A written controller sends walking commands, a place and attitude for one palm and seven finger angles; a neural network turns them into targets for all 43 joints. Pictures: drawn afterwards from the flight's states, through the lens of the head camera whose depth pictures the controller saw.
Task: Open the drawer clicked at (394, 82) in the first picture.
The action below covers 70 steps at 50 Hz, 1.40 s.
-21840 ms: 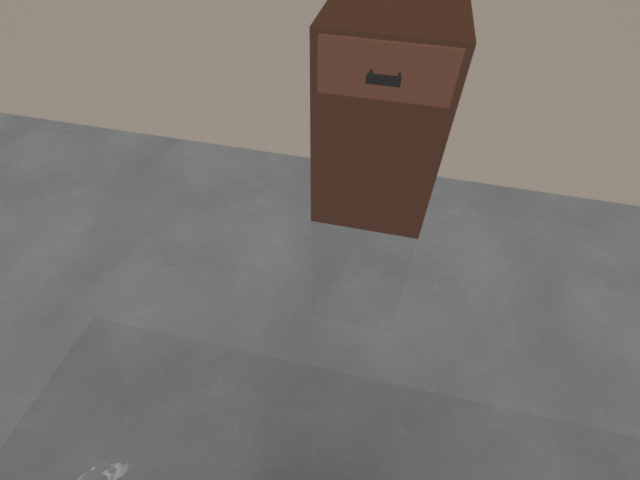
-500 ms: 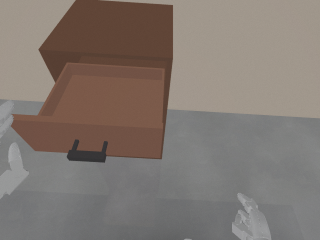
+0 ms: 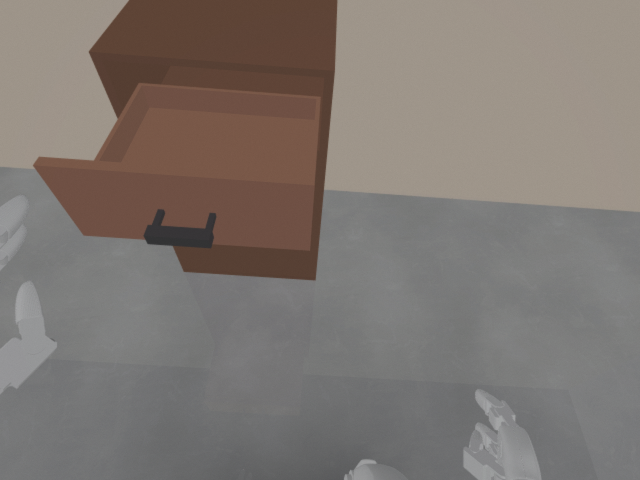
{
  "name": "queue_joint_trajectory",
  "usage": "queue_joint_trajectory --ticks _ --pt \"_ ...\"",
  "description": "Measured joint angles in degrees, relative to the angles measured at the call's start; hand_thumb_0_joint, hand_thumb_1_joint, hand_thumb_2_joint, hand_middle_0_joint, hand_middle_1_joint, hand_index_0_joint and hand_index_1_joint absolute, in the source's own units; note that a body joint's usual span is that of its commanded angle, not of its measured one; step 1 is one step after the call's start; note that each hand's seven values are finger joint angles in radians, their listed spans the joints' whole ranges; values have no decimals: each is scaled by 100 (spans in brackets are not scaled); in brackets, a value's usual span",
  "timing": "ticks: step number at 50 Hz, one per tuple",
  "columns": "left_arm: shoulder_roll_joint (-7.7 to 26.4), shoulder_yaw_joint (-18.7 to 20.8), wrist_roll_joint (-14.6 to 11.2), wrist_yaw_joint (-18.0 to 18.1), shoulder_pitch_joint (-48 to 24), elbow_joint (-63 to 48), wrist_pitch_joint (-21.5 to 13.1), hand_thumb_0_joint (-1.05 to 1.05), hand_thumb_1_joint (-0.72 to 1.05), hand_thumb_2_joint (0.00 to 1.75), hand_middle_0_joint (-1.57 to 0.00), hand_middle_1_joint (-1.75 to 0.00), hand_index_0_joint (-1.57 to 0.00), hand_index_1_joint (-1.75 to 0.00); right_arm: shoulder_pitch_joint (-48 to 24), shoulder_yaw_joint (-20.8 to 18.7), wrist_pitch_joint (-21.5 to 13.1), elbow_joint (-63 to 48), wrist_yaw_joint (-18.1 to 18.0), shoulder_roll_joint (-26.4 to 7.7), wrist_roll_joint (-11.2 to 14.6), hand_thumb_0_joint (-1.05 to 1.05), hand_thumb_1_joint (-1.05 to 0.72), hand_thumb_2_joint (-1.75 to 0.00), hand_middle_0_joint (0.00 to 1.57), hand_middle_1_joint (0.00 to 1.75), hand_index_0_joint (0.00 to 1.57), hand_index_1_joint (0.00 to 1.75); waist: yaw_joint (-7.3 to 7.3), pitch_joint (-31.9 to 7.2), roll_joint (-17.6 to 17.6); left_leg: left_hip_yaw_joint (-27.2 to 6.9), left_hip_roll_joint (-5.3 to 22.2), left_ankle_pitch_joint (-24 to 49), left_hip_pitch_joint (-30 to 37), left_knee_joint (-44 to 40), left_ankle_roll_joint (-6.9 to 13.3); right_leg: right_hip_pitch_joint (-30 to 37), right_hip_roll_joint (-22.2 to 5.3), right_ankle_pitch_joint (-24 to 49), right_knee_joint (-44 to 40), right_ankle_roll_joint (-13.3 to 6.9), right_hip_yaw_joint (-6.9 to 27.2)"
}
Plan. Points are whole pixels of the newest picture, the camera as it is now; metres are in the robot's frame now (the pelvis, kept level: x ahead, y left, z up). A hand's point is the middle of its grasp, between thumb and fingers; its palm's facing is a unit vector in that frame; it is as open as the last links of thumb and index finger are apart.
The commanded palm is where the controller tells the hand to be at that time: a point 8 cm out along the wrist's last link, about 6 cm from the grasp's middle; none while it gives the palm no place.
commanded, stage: stop stepping back and stand still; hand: left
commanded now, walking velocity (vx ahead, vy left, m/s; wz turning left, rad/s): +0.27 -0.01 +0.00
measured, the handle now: (182, 226) +0.49 +0.26 -0.06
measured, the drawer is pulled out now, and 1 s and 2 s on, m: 0.30 0.30 0.30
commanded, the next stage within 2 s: let the arm hang, fingers relaxed in 0.64 s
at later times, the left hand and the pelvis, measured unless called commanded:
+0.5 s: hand out of the picture +0.11 +0.21 +0.17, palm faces +0.34 -0.80 -0.49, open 7.4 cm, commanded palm +0.06 +0.26 +0.18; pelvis -0.08 -0.02 +0.00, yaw +0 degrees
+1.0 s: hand out of the picture +0.02 +0.16 -0.15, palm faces -0.01 -0.98 -0.19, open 7.4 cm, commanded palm none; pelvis -0.07 -0.01 +0.00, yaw +0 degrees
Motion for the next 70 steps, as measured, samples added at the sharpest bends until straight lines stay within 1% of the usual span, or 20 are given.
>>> queue_joint_trajectory --ticks 2,5,7,9,12,14,17,18,21,23,30,37,39,42,44,47,50,52,58,70 --pt "-98 30 -19 45 93 -77 28 2 89 90 -21 -30 -21 -30 65 50 -105 2 55 78 35 1 -91 -90 20 30 20 30 34 1 59 3 90 64 2 -15 -39 254 23 -125 28 50 -35" --pt "-156 26 -12 77 172 -157 57 2 89 90 -21 -30 -21 -30 159 208 -166 -91 106 115 99 1 -90 -90 20 30 20 30 117 -9 109 70 181 60 -114 202 -123 1010 -98 338 -1143 68 -139" --pt "-271 -114 26 36 -19 -13 41 2 89 90 -21 -30 -21 -30 81 274 -124 -29 112 41 116 1 -90 -90 20 30 20 30 122 103 344 -59 294 -267 -239 524 -52 1090 62 754 -1346 -173 -246" --pt "-323 -253 18 0 -169 156 83 2 89 90 -21 -30 -21 -30 74 279 -15 76 118 2 131 1 -90 -90 20 30 21 30 79 75 380 -160 134 -626 -413 1165 21 1096 58 836 -1429 -333 -282" --pt "-361 -318 4 -24 -125 346 124 1 89 90 -21 -30 -21 -30 161 270 156 164 98 -47 110 1 -90 -90 20 30 21 30 -14 -116 260 -48 -112 -720 -406 1727 84 1128 -39 1016 -1696 -373 -232" --pt "-352 -318 40 -17 -13 399 139 1 89 90 -21 -30 -21 -30 253 257 184 170 54 -94 100 1 -90 -90 20 30 21 30 -73 -270 177 80 -161 -745 -103 1246 162 1124 -76 1152 -1871 -358 -205" --pt "-313 -356 90 15 116 306 130 1 89 90 -21 -30 -21 -30 417 199 72 55 -23 -278 66 1 -90 -90 20 30 21 30 -155 -399 279 112 -53 -660 559 -226 327 1016 5 1206 -1893 -317 -325" --pt "-271 -359 94 19 86 279 109 2 89 90 -21 -30 -21 -30 420 150 28 48 -46 -304 51 1 -90 -90 20 30 20 30 -168 -341 258 98 -54 -215 580 -391 316 970 -6 1155 -1787 -287 -341" --pt "-187 -320 112 19 94 321 84 2 89 90 -21 -30 -21 -30 437 94 13 53 -65 -320 73 1 -90 -90 20 30 20 30 -125 -267 167 132 -106 9 577 -273 202 927 -35 586 -1480 -170 -230" --pt "-156 -250 123 27 138 358 99 2 89 90 -21 -30 -21 -30 467 92 -7 30 -64 -318 86 1 -90 -90 20 30 20 30 -126 -288 208 113 -94 -76 564 -167 174 959 -26 576 -1469 -132 -242" --pt "-388 -308 118 27 -148 555 31 2 89 90 -21 -30 -21 -30 377 124 27 171 0 -275 67 1 -90 -90 20 30 20 30 -3 -316 344 -4 -85 -795 307 522 287 1037 80 1185 -1660 -395 -270" --pt "-437 -431 156 57 -101 480 62 2 89 90 -21 -30 -21 -30 379 263 47 90 -20 -125 32 1 -90 -90 20 30 20 30 -17 -292 208 129 -141 -91 633 -145 235 1116 29 869 -1651 -195 -163" --pt "-354 -695 365 -196 -587 1301 80 1 89 90 -21 -30 -20 -30 362 155 -143 347 193 -180 -27 1 -90 -90 20 30 20 30 -15 -397 305 25 -220 -148 428 -11 249 978 -59 1212 -1438 -145 -137" --pt "-611 -1274 427 -548 -1619 3572 779 0 89 90 -20 -30 -20 -30 166 132 117 884 339 -296 -55 1 -90 -90 20 30 20 30 86 -505 455 -18 -330 -260 232 245 280 890 -149 837 -1283 -128 -101" --pt "-870 -1542 445 -638 -2084 5149 1223 0 90 90 -20 -30 -20 -30 50 176 318 1141 368 -283 -76 0 -90 -90 20 30 20 30 77 -447 505 -2 -315 -300 257 303 280 904 -132 805 -1229 -161 -86" --pt "-1164 -1929 426 -719 -2323 6999 1578 1 91 90 -20 -30 -19 -30 19 235 511 1356 370 -149 -90 0 -91 -90 20 30 20 30 -16 -248 385 65 -289 -287 440 219 262 1037 -99 828 -1263 -178 -18" --pt "-1486 -2274 386 -802 -2258 8245 1677 1 91 90 -20 -30 -19 -30 132 283 603 1593 337 -40 -87 0 -91 -90 20 30 20 30 -50 -52 254 121 -224 -200 626 4 253 1221 -25 967 -1530 -169 38" --pt "-1575 -2155 309 -679 -2210 8727 1591 0 96 90 -20 -30 -20 -30 281 297 640 1803 304 27 -72 0 -91 -90 20 30 20 30 -3 50 185 96 -178 -120 673 -130 239 1323 24 1098 -1769 -186 12" --pt "-1316 -2183 332 -753 -1983 9622 1448 -2 99 90 -21 -30 -20 -30 716 209 755 2412 212 -12 -62 0 -92 -90 20 30 20 30 153 176 246 47 -141 62 765 -445 223 1507 68 1360 -2258 -209 -34" --pt "-1439 -2299 301 -701 -1853 10364 1375 1 92 90 -20 -30 -20 -30 1005 228 733 2930 176 167 -28 0 -91 -90 20 30 20 30 104 157 507 103 -188 135 930 -642 249 1595 28 1370 -2317 -185 26"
